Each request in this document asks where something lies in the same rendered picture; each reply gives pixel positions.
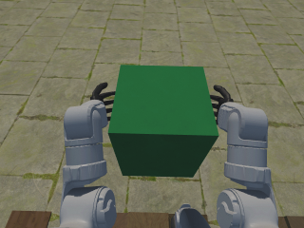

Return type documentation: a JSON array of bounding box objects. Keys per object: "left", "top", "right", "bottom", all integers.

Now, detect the right robot upper arm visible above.
[{"left": 217, "top": 188, "right": 279, "bottom": 228}]

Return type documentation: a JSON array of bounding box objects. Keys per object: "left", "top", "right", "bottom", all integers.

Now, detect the robot right forearm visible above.
[{"left": 218, "top": 102, "right": 278, "bottom": 223}]

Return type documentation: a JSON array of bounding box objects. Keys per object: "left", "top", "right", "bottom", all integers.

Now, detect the left robot hand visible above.
[{"left": 90, "top": 82, "right": 116, "bottom": 121}]

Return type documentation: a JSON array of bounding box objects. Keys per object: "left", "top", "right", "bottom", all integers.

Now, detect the robot right thigh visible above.
[{"left": 175, "top": 207, "right": 211, "bottom": 228}]

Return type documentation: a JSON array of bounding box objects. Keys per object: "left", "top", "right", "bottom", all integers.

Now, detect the right robot hand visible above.
[{"left": 210, "top": 85, "right": 234, "bottom": 125}]

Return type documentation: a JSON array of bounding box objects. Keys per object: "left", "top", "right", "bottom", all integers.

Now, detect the robot left forearm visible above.
[{"left": 59, "top": 100, "right": 108, "bottom": 224}]

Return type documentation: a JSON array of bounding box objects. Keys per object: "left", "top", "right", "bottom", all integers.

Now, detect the left robot upper arm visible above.
[{"left": 50, "top": 185, "right": 117, "bottom": 228}]

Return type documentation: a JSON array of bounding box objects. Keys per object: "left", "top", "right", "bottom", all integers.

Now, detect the robot right shin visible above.
[{"left": 175, "top": 203, "right": 191, "bottom": 228}]

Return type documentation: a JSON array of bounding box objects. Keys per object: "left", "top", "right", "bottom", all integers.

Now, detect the carton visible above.
[{"left": 107, "top": 65, "right": 219, "bottom": 178}]

